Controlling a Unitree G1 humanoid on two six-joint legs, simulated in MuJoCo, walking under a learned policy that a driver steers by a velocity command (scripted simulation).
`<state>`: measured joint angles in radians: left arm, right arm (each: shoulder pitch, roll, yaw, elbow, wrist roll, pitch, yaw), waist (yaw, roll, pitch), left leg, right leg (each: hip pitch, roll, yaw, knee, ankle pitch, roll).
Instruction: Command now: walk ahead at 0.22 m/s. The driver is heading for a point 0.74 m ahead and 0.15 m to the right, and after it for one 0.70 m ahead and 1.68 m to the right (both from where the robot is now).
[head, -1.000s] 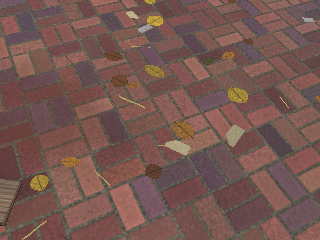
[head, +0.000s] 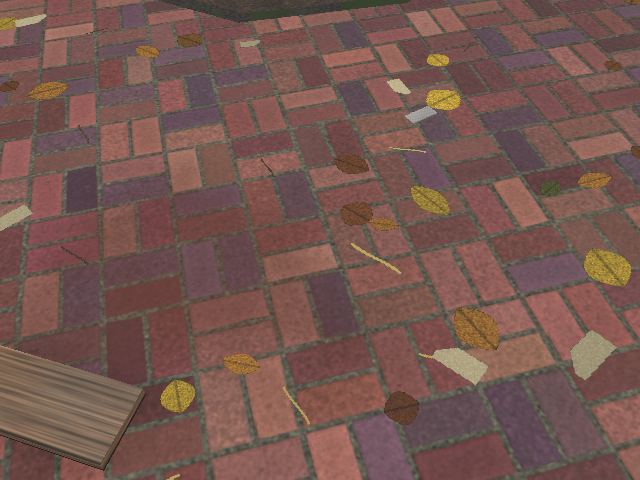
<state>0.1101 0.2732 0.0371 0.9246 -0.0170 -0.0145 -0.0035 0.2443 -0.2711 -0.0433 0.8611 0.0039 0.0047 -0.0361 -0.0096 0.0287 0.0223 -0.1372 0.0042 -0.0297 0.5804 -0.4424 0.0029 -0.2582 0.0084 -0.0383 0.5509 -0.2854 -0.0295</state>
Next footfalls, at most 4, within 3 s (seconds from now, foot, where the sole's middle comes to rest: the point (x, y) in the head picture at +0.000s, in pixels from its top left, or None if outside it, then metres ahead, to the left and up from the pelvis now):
0.24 left None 0.12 0.16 -0.77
0.72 right None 0.48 -0.06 -0.77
1.20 left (271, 465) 0.55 0.15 -0.77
1.64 right None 0.41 -0.08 -0.77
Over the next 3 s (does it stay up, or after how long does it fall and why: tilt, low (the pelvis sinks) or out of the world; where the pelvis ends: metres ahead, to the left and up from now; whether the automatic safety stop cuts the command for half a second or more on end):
stays up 0.68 -0.27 0.00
